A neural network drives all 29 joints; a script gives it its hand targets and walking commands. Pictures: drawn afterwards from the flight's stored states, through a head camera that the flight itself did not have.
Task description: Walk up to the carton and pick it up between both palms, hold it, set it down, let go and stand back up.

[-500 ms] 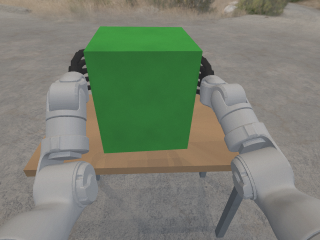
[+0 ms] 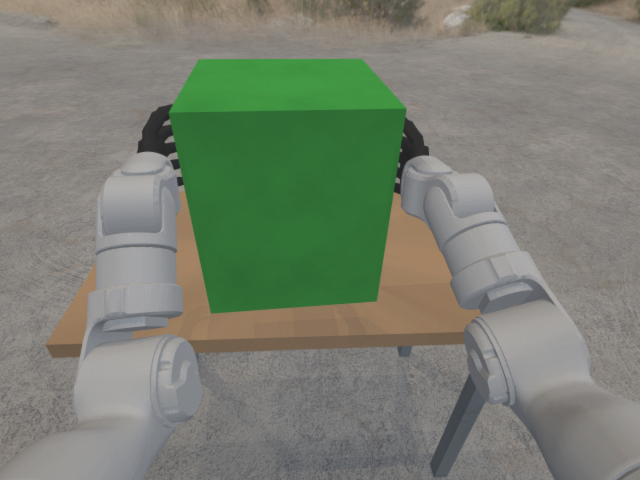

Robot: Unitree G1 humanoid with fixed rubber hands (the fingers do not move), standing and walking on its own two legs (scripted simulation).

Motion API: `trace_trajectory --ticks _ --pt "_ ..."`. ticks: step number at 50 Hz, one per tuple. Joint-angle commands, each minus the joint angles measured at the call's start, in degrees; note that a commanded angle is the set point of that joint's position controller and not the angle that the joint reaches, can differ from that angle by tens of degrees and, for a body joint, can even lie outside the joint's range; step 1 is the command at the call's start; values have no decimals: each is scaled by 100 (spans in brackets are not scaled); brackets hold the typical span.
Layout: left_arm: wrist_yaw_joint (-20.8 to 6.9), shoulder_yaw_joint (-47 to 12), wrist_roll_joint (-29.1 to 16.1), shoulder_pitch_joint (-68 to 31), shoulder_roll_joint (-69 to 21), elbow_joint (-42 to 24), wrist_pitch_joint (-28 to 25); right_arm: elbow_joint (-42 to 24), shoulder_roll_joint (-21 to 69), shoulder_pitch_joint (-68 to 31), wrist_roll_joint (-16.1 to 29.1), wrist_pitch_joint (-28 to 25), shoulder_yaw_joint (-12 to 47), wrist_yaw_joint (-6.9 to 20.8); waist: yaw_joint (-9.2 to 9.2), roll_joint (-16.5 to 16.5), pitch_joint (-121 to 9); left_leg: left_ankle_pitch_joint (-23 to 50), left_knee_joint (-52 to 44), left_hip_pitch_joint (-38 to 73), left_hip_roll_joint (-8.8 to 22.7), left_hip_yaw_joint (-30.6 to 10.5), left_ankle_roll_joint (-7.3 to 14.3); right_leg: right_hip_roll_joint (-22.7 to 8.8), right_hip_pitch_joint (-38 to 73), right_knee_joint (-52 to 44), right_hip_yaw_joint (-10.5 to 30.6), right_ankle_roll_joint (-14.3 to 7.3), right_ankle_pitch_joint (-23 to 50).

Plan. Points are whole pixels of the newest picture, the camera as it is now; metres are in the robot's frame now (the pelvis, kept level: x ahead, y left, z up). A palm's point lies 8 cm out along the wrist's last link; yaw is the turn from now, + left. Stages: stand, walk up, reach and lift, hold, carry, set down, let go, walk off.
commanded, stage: hold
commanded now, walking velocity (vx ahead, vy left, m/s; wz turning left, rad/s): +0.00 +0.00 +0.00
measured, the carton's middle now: (288, 181) +0.40 +0.01 +0.24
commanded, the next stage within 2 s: none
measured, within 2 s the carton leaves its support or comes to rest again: neither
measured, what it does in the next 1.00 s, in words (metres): stands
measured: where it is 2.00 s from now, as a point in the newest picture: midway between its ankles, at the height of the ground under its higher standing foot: outside the picture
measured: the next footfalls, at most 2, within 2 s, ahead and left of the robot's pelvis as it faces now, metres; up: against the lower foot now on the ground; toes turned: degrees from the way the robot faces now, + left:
none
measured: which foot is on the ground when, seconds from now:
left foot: down 0.00-1.00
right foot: down 0.00-1.00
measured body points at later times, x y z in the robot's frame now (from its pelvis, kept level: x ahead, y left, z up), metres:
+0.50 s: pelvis +0.00 -0.01 +0.00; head -0.09 +0.01 +0.44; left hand +0.39 +0.15 +0.28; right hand +0.38 -0.15 +0.27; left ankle +0.02 +0.12 -0.75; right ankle +0.01 -0.13 -0.75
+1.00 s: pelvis +0.00 -0.01 +0.00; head -0.10 +0.01 +0.44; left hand +0.38 +0.16 +0.28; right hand +0.38 -0.14 +0.27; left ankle +0.02 +0.12 -0.75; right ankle +0.01 -0.13 -0.75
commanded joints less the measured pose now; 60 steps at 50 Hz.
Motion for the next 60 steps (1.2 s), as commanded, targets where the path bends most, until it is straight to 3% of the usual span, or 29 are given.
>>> trace_trajectory --ticks 1,2,6,9,13,15,20,25,28,34,41,42,45,50,53,60 --pt "-827 -2459 -1190 -4899 -3830 -822 -540 -2213 4014 -5235 909 -346 974 801 -34 364 -1978 1445 -264 471 -414 -190 -198 405 653 -31 356 160 1046" --pt "-838 -2404 -1195 -4939 -3812 -838 -563 -2235 3982 -5223 961 -357 996 808 -32 241 -2023 1317 -315 462 -426 -170 -194 428 673 -31 319 168 936" --pt "-843 -2407 -1188 -4889 -3760 -655 -575 -2192 3975 -5227 852 -340 893 806 -112 373 -2020 1246 -315 490 -436 -154 -196 420 627 -42 343 138 884" --pt "-867 -2384 -1197 -4825 -3789 -728 -572 -2223 3908 -5092 896 -327 1000 751 -87 310 -2266 1759 -184 641 -398 -191 -249 448 737 -33 387 136 1314" --pt "-924 -2212 -1066 -4849 -3743 -545 -556 -2011 4014 -5181 839 -295 905 783 3 366 -1715 1180 -387 384 -398 -134 -185 393 638 -71 371 140 855" --pt "-938 -2210 -1091 -4972 -3735 -354 -565 -2032 3969 -5330 795 -331 798 805 -54 331 -1753 868 -417 245 -393 -150 -159 391 631 -80 344 127 587" --pt "-869 -2220 -1131 -4968 -3697 -500 -597 -2248 4026 -5349 908 -343 956 758 7 267 -2172 1470 -234 486 -437 -171 -167 421 763 11 408 171 1234" --pt "-854 -2364 -1224 -4978 -3790 -648 -645 -2365 4089 -5395 897 -357 974 745 2 360 -2275 1331 -279 480 -472 -150 -136 403 717 4 394 192 1103" --pt "-857 -2248 -1200 -4981 -3717 -411 -624 -2181 4028 -5393 907 -321 935 742 -43 253 -2020 1201 -261 386 -418 -183 -156 414 629 -26 387 186 965" --pt "-836 -2151 -1144 -4937 -3657 -282 -607 -2096 3951 -5399 870 -302 870 721 55 320 -1981 1027 -335 252 -447 -117 -88 390 636 -61 394 173 804" --pt "-860 -2303 -1203 -4903 -3755 -587 -586 -2231 3955 -5231 923 -292 959 736 -46 401 -2175 1526 -247 494 -392 -186 -233 416 725 -11 438 135 1166" --pt "-878 -2237 -1193 -4954 -3681 -555 -580 -2033 3950 -5238 915 -278 873 744 -49 386 -1962 1331 -270 428 -391 -154 -232 405 609 -40 409 147 947" --pt "-874 -2203 -1198 -5081 -3736 -478 -608 -2233 4067 -5478 839 -303 854 762 -42 257 -2091 971 -305 271 -423 -239 -127 395 580 -37 399 144 692" --pt "-841 -2351 -1185 -4921 -3802 -547 -590 -2155 3874 -5302 875 -305 799 776 -121 539 -2125 1261 -291 424 -387 -233 -234 447 701 -8 383 117 1002" --pt "-858 -2319 -1249 -4999 -3796 -508 -610 -1996 3945 -5344 877 -315 836 779 -64 316 -2043 1094 -374 392 -364 -244 -200 394 641 -61 390 118 832" --pt "-848 -2248 -1171 -4964 -3774 -379 -640 -2019 3862 -5421 832 -381 786 813 -74 388 -2057 1027 -340 362 -375 -196 -149 386 616 -73 400 124 761"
